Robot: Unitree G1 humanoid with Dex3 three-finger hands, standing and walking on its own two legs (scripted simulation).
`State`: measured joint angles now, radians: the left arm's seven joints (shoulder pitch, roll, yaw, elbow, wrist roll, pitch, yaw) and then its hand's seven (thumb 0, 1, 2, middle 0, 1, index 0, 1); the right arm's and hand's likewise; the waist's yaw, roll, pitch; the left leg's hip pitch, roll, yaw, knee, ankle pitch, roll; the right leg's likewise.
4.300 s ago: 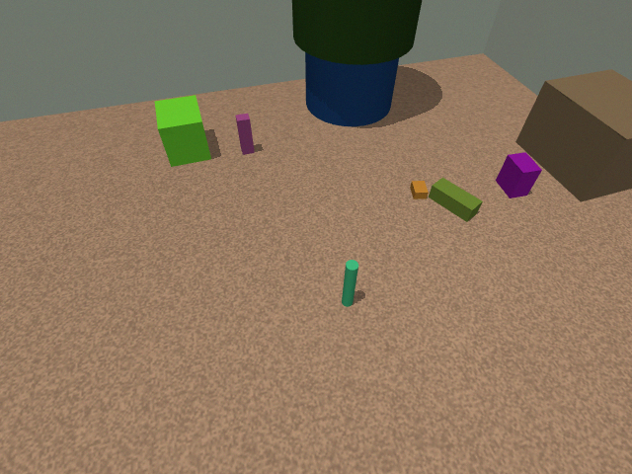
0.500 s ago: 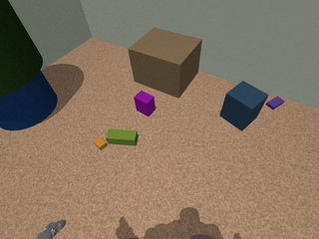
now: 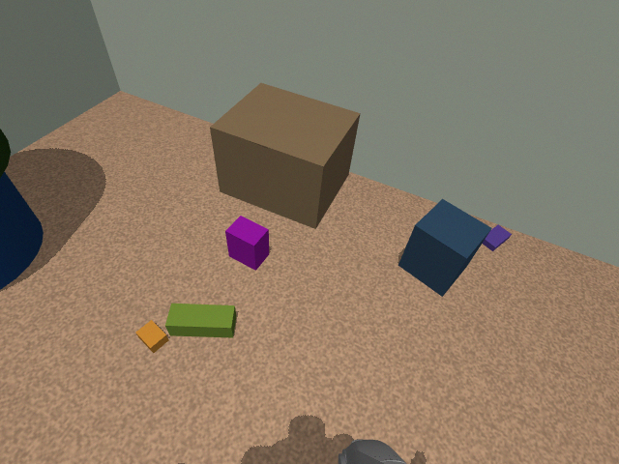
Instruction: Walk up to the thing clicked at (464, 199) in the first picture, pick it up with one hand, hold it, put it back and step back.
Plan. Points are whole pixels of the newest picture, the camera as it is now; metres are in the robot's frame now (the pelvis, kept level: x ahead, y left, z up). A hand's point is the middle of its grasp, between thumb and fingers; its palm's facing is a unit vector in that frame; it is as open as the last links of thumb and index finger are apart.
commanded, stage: walk up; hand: left
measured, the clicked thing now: (202, 320) +0.68 +0.31 -0.73
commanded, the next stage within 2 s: none
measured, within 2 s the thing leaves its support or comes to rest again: neither
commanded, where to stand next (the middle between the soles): +0.29 +0.00 m, yaw -1 degrees
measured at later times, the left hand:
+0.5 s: hand (127, 391) +0.25 +0.26 -0.11, palm faces -0.06 -0.90 -0.43, open 7.4 cm
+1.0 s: hand (109, 380) +0.28 +0.32 -0.17, palm faces -0.08 -0.92 -0.37, open 7.4 cm
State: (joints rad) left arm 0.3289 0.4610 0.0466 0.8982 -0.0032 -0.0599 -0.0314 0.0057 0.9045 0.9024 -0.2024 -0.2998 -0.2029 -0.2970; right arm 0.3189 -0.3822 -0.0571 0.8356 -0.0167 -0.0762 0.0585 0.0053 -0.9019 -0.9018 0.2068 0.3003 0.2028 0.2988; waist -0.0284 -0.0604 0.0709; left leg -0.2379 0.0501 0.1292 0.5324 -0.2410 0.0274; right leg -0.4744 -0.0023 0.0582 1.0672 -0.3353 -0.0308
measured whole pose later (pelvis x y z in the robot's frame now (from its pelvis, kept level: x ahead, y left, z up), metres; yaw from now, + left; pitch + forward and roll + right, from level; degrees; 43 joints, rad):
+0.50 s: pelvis +0.15 +0.00 +0.00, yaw -3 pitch -4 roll +0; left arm 0.28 0.37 0.03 0.84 0.00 -0.09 -0.02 0.00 0.90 0.90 -0.21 -0.30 -0.21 -0.30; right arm 0.30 -0.43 -0.05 0.84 -0.01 -0.01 0.06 0.01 -0.90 -0.90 0.21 0.30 0.20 0.30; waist 0.00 0.08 0.09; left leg -0.47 0.05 -0.05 1.01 -0.36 0.01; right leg -0.22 -0.01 -0.03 0.51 -0.23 -0.03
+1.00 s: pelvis +0.23 +0.04 -0.01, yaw -2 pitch -3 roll +0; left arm 0.29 0.42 0.05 0.96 0.02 0.00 -0.02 0.00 0.90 0.90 -0.20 -0.30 -0.20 -0.30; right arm 0.26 -0.41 -0.04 0.89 -0.03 -0.03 0.02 0.01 -0.90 -0.90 0.21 0.30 0.21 0.30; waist -0.01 -0.03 0.08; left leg -0.34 0.05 0.05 0.64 -0.25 0.00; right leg -0.34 -0.04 -0.01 0.71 -0.37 -0.02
